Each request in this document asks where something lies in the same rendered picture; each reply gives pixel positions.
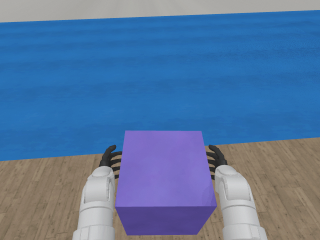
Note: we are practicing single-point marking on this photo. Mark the left robot hand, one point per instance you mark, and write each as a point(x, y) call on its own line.
point(106, 159)

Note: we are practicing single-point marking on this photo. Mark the carton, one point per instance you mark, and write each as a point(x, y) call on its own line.
point(164, 185)

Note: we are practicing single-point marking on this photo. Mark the right robot forearm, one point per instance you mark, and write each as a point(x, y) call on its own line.
point(237, 206)

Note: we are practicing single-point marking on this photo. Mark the left robot forearm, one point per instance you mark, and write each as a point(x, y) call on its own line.
point(95, 220)

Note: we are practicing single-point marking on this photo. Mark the right robot hand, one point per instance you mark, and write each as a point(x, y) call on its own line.
point(219, 159)

